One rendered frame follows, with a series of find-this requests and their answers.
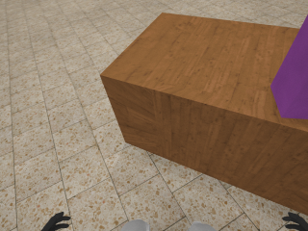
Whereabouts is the pedestal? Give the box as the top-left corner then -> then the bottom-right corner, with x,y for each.
100,13 -> 308,216

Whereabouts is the left robot thigh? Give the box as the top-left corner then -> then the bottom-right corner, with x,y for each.
120,219 -> 151,231

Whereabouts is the robot left hand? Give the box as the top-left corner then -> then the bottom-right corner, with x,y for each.
41,212 -> 71,231

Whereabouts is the carton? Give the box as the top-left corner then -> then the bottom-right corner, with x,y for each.
270,14 -> 308,119

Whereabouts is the robot right shin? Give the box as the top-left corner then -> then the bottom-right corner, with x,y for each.
191,221 -> 201,227

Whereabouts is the robot right hand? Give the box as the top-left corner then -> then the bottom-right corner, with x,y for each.
282,212 -> 308,231

